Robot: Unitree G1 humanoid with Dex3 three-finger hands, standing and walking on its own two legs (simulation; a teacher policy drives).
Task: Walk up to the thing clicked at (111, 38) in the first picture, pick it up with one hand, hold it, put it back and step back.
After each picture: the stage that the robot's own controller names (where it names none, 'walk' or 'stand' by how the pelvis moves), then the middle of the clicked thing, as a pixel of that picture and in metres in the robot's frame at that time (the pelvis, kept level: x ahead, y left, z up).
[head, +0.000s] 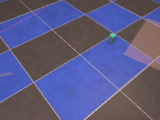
stand; (111, 38) +1.44 -0.32 -0.72
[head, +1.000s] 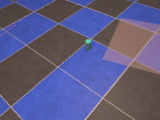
walk; (88, 44) +1.35 +0.06 -0.70
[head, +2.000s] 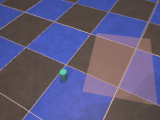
walk; (63, 75) +0.89 +0.27 -0.72
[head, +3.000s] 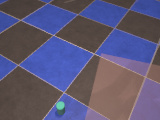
walk; (60, 108) +0.55 +0.19 -0.69
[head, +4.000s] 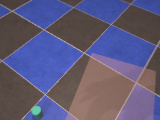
stand; (37, 112) +0.44 +0.35 -0.69
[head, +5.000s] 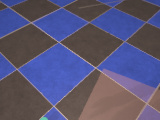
stand; out of the picture +0.44 +0.30 -0.72
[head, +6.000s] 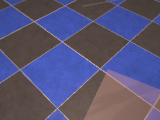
stand; out of the picture +0.39 +0.28 -0.72
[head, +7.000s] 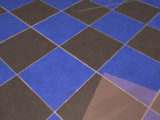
stand; out of the picture +0.40 +0.30 -0.73
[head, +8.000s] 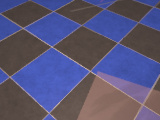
stand; out of the picture +0.39 +0.34 -0.73
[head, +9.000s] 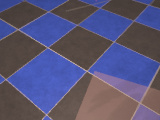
stand; out of the picture +0.37 +0.35 -0.73
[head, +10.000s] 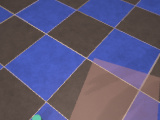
go down; out of the picture +0.39 +0.34 -0.72
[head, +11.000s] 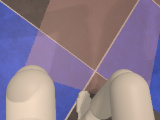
go down; out of the picture +0.45 +0.40 -0.29
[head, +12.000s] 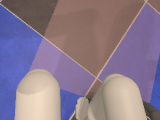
approach; out of the picture +0.45 +0.40 -0.31
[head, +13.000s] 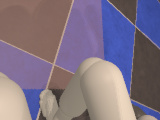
close in; out of the picture +0.41 +0.44 -0.23
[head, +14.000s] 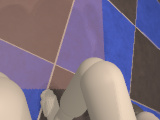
lift; out of the picture +0.40 +0.44 -0.23
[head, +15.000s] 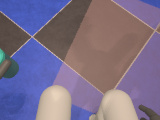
lift; (1, 63) +0.35 +0.30 -0.05
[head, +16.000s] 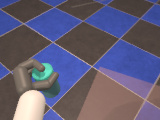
hold; (47, 81) +0.34 +0.15 +0.04
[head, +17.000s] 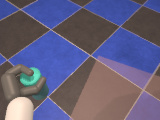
hold; (35, 84) +0.34 +0.19 -0.02
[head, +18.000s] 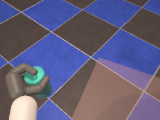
hold; (39, 83) +0.35 +0.18 -0.01
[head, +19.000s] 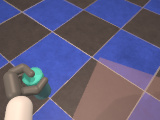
hold; (38, 84) +0.34 +0.19 -0.01
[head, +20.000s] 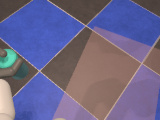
crouch; (13, 65) +0.40 +0.26 -0.05
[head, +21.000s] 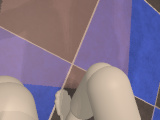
lower; out of the picture +0.42 +0.40 -0.21
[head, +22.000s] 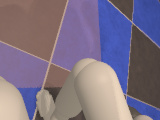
lower; out of the picture +0.39 +0.42 -0.23
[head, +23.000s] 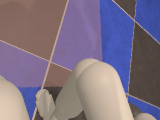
lower; out of the picture +0.39 +0.43 -0.23
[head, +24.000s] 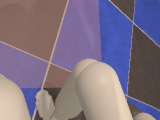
lower; out of the picture +0.38 +0.43 -0.23
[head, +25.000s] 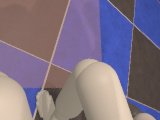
loosen; out of the picture +0.39 +0.43 -0.23
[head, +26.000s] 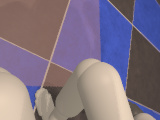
withdraw; out of the picture +0.39 +0.42 -0.24
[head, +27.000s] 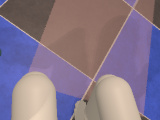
walk; out of the picture +0.43 +0.37 -0.30
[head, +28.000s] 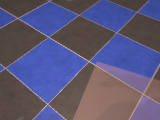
stand; out of the picture +0.39 +0.28 -0.66
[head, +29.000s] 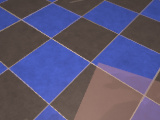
stand; out of the picture +0.39 +0.29 -0.67
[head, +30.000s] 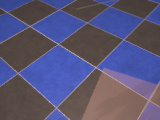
stand; out of the picture +0.40 +0.28 -0.73
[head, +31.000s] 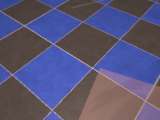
stand; out of the picture +0.36 +0.29 -0.73
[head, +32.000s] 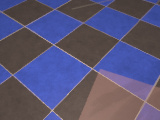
stand; out of the picture +0.37 +0.29 -0.73
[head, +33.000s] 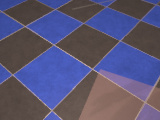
walk; out of the picture +0.37 +0.29 -0.73
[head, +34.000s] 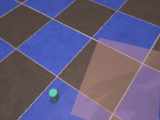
walk; (54, 95) +0.56 +0.28 -0.70
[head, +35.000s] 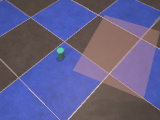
walk; (60, 54) +0.96 +0.25 -0.69
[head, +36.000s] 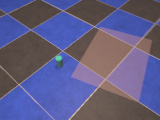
stand; (59, 61) +1.03 +0.28 -0.70
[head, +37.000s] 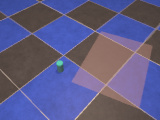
stand; (60, 66) +1.00 +0.27 -0.73
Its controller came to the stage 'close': yes
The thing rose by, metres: 0.73
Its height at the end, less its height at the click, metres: +0.00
